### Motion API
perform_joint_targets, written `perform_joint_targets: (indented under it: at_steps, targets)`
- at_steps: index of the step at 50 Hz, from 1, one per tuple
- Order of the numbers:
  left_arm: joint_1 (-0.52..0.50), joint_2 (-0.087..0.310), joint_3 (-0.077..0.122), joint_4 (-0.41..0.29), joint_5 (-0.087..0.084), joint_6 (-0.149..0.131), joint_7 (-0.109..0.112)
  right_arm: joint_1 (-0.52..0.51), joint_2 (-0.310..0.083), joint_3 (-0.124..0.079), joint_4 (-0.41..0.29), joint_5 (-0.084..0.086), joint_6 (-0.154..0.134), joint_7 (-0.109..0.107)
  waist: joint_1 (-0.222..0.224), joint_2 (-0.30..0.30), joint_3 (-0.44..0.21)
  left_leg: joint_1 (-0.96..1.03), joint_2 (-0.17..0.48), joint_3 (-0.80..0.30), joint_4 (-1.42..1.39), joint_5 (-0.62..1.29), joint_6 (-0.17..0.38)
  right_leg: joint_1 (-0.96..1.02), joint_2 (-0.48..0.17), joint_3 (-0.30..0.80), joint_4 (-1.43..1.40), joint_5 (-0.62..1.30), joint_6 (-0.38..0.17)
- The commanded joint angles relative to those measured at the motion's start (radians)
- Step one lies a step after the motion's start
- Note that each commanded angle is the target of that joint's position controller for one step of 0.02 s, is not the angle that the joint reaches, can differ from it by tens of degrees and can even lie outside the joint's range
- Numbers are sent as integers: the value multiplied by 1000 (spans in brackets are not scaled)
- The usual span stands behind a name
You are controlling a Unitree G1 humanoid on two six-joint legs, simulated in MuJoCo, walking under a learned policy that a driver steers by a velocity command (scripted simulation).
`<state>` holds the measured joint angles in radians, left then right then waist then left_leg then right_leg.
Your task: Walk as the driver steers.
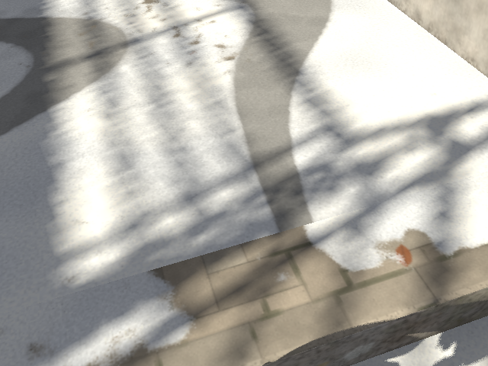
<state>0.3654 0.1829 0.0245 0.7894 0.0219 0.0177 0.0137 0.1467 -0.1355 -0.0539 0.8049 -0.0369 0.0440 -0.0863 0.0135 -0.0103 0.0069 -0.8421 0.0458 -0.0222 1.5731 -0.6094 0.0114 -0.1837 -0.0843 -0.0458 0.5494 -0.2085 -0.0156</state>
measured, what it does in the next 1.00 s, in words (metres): steps on the spot: left foot, then right foot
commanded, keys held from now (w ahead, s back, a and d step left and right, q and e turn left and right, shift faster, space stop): no key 0.40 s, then w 0.08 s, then no key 0.52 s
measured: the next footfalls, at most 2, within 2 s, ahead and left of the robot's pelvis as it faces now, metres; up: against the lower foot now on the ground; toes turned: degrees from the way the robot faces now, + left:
left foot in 0.46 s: -0.03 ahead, +0.09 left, +0.00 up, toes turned +1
right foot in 0.74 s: +0.00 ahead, -0.14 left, +0.00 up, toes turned -2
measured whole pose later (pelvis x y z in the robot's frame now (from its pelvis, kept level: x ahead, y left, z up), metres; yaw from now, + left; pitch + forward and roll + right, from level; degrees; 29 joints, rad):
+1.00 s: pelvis -0.06 -0.04 +0.00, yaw +0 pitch -1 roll +0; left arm 0.37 0.11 0.03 0.94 0.02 -0.03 0.05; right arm 0.35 -0.13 -0.03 0.93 -0.01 -0.01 -0.06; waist 0.00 0.01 0.03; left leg -0.15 0.02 0.01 0.40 -0.23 -0.01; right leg -0.20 0.00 -0.04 0.42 -0.20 -0.02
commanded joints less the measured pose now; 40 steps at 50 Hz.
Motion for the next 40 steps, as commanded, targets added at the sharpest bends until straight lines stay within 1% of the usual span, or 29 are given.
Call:
perform_joint_targets:
  at_steps: [1,2,3,4,5,6,7,8,12,14,16,17,18,19,20,21,22,23,24,25,26,27,30,33,35,36,38,39,40]
  targets:
    - [87,119,0,0,9,-50,-25,203,89,2,3,25,14,22,-129,-147,-19,-119,-78,-28,472,16,-26,10,-278,266,-116,991,9]
    - [-24,212,33,-30,27,-41,-8,30,77,11,-80,22,20,11,-113,-273,73,-292,-89,27,623,39,-35,-41,-300,344,-272,371,-109]
    - [-70,199,35,-52,0,-36,13,-143,29,12,-131,-1,15,13,-52,-303,175,-434,-52,35,680,85,-34,-45,-323,450,-411,-23,-195]
    - [-46,99,5,-34,-22,-42,32,-219,7,12,-161,-17,7,29,-19,-184,210,-459,-34,-23,732,201,-21,-56,-287,437,-405,-139,-229]
    - [2,53,1,-6,-25,-49,30,-154,-2,11,-150,-18,2,48,-22,-63,173,-396,-28,-56,605,332,-6,-31,-218,356,-319,-140,-196]
    - [28,17,-8,21,-18,-63,36,-87,23,15,-131,-13,-2,65,-41,-7,111,-284,-16,-85,532,410,12,-24,-195,308,-282,-47,-173]
    - [48,13,-3,33,-17,-79,42,-40,34,16,-120,-12,1,71,-44,-3,56,-211,-25,-67,499,420,18,2,-182,278,-265,17,-173]
    - [43,31,5,33,-13,-95,39,3,13,8,-91,-9,6,71,-39,15,16,-153,-45,-26,450,462,16,25,-150,243,-238,50,-188]
    - [73,6,10,57,-9,-120,41,16,3,-2,-91,-13,23,50,-18,-75,-25,-86,-40,2,365,394,4,101,-160,244,-227,263,-256]
    - [45,0,8,49,-6,-121,51,14,10,3,-90,-3,21,51,-24,-55,-32,-5,-20,-11,220,386,0,93,-164,238,-228,294,-263]
    - [-14,2,8,29,2,-119,56,44,18,11,-78,7,19,57,-45,-59,-41,139,1,-10,-37,378,3,48,-149,213,-234,287,-246]
    - [-65,7,7,12,2,-112,61,50,24,22,-77,15,18,60,-65,-57,-28,268,21,6,-372,340,2,-6,-106,148,-239,250,-192]
    - [-70,-6,4,6,7,-102,61,41,47,33,-65,32,16,55,-45,-119,-26,395,-22,62,-568,225,12,-46,-108,121,-264,277,-183]
    - [-31,20,13,10,13,-85,67,12,47,36,-64,46,16,44,-4,-193,-10,424,-50,79,-761,62,11,7,-131,160,-289,276,-194]
    - [16,31,24,27,19,-66,71,42,39,31,-44,45,13,26,21,-242,-19,480,-47,74,-913,41,18,70,-158,199,-260,360,-199]
    - [50,24,29,46,4,-52,69,122,41,30,-4,49,3,15,16,-208,-40,573,-50,99,-1089,205,32,87,-158,208,-226,353,-192]
    - [72,21,38,62,-9,-42,60,155,41,32,27,43,-13,8,20,-132,-4,594,-61,104,-1283,342,39,101,-116,183,-174,275,-169]
    - [123,18,51,76,-14,-36,42,188,22,28,42,22,-37,9,42,-16,-22,686,-6,-3,-1334,418,41,40,-73,160,-95,121,-131]
    - [143,-3,53,67,-9,-39,23,255,-29,19,41,21,-60,16,32,162,-56,852,166,-217,-1285,635,65,-185,-6,98,67,-212,-98]
    - [84,-56,37,50,-27,-34,7,243,-32,28,33,15,-64,21,-5,299,-2,755,269,-312,-1315,563,196,-296,20,38,108,-207,-68]
    - [24,-32,38,47,-17,-32,0,211,-9,29,18,21,-68,21,-28,250,52,616,294,-367,-1378,383,258,-249,6,33,216,-165,-49]
    - [-13,-21,43,40,-13,-33,-2,164,-15,30,11,27,-72,16,-17,200,80,557,275,-338,-1407,327,274,-244,15,23,296,-164,-30]
    - [22,-43,41,76,6,-17,2,126,-8,38,4,21,-92,4,24,96,71,517,194,-149,-1332,710,246,-180,34,26,409,-201,31]
    - [11,-63,21,89,-19,-13,16,161,-3,46,13,8,-97,3,11,133,48,651,131,-58,-1225,1048,173,-122,66,-6,78,-167,26]
    - [30,-49,17,108,-28,-16,25,220,-43,29,33,26,-86,1,-2,169,11,717,120,-60,-1172,1115,142,-32,91,-29,-161,15,13]
    - [70,-40,17,123,-22,-20,32,240,-58,21,36,37,-86,4,-1,171,-17,716,114,-72,-1158,1040,125,20,69,-3,-190,78,4]
    - [74,10,18,112,2,-33,30,268,-55,11,24,47,-84,25,-40,61,-38,644,78,-66,-1181,690,91,101,-28,79,-159,284,-9]
    - [25,-7,9,104,8,-39,25,284,-21,19,42,48,-77,25,-46,-18,3,653,52,-42,-1231,567,80,28,-33,84,-149,219,-26]
    - [27,-29,4,103,4,-44,23,254,-38,18,51,35,-71,21,-21,-8,46,659,46,-33,-1221,535,72,-12,-26,90,-180,178,-31]
Keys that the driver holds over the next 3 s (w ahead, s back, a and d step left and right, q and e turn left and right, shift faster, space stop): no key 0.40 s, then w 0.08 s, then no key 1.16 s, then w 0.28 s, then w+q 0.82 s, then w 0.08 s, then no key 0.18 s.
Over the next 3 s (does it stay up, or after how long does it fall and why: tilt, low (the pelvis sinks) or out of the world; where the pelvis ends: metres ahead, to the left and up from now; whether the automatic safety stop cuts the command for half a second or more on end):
stays up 0.46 -0.01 0.26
